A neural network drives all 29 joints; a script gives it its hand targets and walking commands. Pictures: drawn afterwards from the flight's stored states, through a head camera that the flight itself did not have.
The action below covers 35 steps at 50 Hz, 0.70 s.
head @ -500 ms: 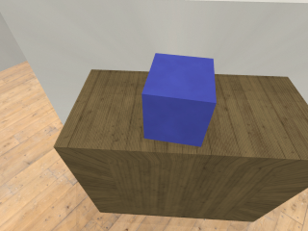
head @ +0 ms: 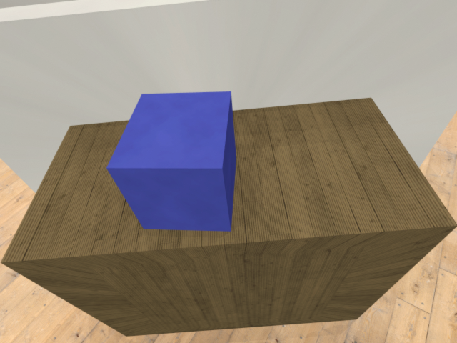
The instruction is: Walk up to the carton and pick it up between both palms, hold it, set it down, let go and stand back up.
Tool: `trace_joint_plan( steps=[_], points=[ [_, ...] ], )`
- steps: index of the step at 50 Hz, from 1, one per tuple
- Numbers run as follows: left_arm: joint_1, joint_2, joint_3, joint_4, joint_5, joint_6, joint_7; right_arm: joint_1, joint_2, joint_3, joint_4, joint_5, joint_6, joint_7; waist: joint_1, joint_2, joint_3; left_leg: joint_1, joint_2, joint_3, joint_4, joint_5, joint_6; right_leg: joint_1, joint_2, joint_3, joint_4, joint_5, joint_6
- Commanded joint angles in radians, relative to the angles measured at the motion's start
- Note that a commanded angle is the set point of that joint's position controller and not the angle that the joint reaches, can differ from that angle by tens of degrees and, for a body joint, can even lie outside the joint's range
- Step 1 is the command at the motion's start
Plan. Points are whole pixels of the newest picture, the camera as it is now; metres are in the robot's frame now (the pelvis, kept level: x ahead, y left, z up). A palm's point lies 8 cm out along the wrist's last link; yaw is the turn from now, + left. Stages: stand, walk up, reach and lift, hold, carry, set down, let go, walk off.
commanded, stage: walk up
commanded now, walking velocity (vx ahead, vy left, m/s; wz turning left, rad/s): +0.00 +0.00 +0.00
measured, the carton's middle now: (186, 162) +0.46 +0.09 +0.06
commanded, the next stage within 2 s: none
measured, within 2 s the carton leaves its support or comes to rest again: neither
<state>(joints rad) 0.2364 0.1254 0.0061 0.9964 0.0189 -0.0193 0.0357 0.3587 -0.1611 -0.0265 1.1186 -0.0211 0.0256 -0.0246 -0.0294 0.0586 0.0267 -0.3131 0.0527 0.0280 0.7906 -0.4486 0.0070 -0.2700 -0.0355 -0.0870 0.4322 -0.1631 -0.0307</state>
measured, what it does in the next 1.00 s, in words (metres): steps on the spot: left foot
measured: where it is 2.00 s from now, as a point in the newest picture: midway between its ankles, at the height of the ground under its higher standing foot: outside the picture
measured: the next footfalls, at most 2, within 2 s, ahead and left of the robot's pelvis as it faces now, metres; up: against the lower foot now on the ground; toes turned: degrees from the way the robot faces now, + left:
left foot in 0.16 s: +0.02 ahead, +0.10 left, +0.00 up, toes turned +4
left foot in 1.40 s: -0.03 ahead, +0.21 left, +0.00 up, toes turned +1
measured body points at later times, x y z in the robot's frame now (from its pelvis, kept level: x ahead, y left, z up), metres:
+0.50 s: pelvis +0.01 -0.01 +0.00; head +0.02 -0.01 +0.45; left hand -0.03 +0.20 -0.16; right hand +0.00 -0.21 -0.16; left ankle -0.02 +0.09 -0.74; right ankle +0.04 -0.10 -0.74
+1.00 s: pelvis +0.02 -0.02 +0.00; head +0.03 -0.02 +0.45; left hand -0.02 +0.18 -0.16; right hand -0.02 -0.21 -0.17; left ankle -0.02 +0.09 -0.74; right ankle +0.04 -0.10 -0.74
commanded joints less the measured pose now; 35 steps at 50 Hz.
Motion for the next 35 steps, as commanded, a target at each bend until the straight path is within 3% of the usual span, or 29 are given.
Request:
trace_joint_plan(
  steps=[1,4,6,7,8,9,10,11,13,16,19,35],
  points=[
    [0.047,0.101,0.007,-0.010,-0.005,-0.012,0.002,0.131,-0.017,0.000,0.013,-0.002,0.003,-0.007,-0.006,-0.205,-0.023,0.011,-0.005,-0.007,0.001,0.014,0.012,0.029,-0.198,0.178,-0.192,0.092,-0.106],
    [0.060,0.115,0.006,0.011,0.001,-0.006,0.009,0.082,-0.005,0.009,0.000,0.005,0.000,-0.014,0.016,-0.219,-0.001,0.030,-0.021,0.001,-0.139,0.030,0.019,0.036,-0.199,0.201,-0.175,0.017,-0.136],
    [0.055,0.126,0.009,0.019,-0.006,0.003,0.011,0.103,0.008,0.017,0.011,0.007,-0.007,-0.016,0.000,-0.185,-0.003,0.106,-0.027,0.014,-0.297,0.151,0.030,0.017,-0.198,0.210,-0.152,-0.007,-0.131],
    [0.059,0.130,0.012,0.026,-0.013,0.006,0.009,0.116,0.012,0.022,0.018,0.006,-0.014,-0.017,-0.010,-0.148,0.001,0.169,-0.017,0.002,-0.405,0.278,0.035,-0.011,-0.189,0.205,-0.142,-0.027,-0.104],
    [0.070,0.120,0.011,0.029,-0.019,0.006,0.006,0.114,-0.011,0.020,0.016,-0.004,-0.024,-0.017,0.001,-0.107,0.002,0.223,0.028,-0.054,-0.437,0.334,0.039,-0.048,-0.166,0.197,-0.125,-0.059,-0.066],
    [0.091,0.103,0.011,0.027,-0.020,0.005,0.000,0.107,-0.046,0.018,0.008,-0.013,-0.035,-0.017,0.032,-0.039,0.004,0.240,0.096,-0.123,-0.451,0.372,0.048,-0.070,-0.119,0.155,-0.092,-0.095,-0.038],
    [0.107,0.036,-0.002,0.039,-0.030,0.007,-0.003,0.049,-0.038,0.023,0.016,0.007,-0.038,-0.013,0.061,0.104,0.058,0.094,0.096,-0.129,-0.472,0.329,0.062,0.011,-0.055,0.088,-0.106,-0.036,-0.018],
    [0.108,0.052,-0.001,0.055,-0.022,0.006,-0.002,0.026,0.003,0.033,0.011,0.009,-0.044,-0.009,0.053,0.106,0.070,0.044,0.085,-0.125,-0.509,0.295,0.051,0.093,-0.061,0.090,-0.080,0.021,-0.011],
    [0.128,0.083,0.008,0.078,-0.013,0.002,-0.004,0.028,0.003,0.034,0.015,0.009,-0.051,-0.011,0.049,0.050,0.048,0.093,0.063,-0.091,-0.510,0.321,0.035,0.120,-0.070,0.097,-0.076,0.076,-0.015],
    [0.135,0.073,0.004,0.098,-0.009,-0.004,-0.008,0.045,-0.015,0.028,0.021,0.016,-0.052,-0.015,0.038,-0.015,0.037,0.142,0.059,-0.081,-0.499,0.316,0.043,0.100,-0.074,0.100,-0.094,0.062,-0.014],
    [0.140,0.066,0.001,0.114,-0.009,-0.003,-0.005,0.046,-0.011,0.027,0.023,0.013,-0.049,-0.014,0.033,-0.045,0.056,0.136,0.057,-0.078,-0.498,0.287,0.045,0.088,-0.071,0.099,-0.108,0.036,-0.008],
    [0.197,0.046,-0.003,0.160,-0.009,-0.003,0.002,0.069,0.006,0.035,0.048,0.014,-0.048,-0.017,0.041,-0.056,0.068,0.109,0.051,-0.065,-0.488,0.277,0.037,0.111,-0.076,0.105,-0.112,0.032,-0.015]
  ],
)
